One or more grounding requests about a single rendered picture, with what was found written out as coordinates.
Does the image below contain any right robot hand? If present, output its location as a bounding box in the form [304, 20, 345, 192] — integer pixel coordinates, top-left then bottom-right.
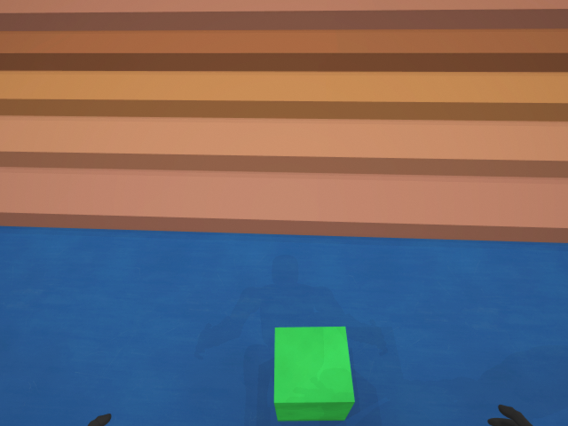
[488, 405, 532, 426]

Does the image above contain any carton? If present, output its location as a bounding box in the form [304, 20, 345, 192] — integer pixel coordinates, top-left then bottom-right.
[274, 327, 355, 422]

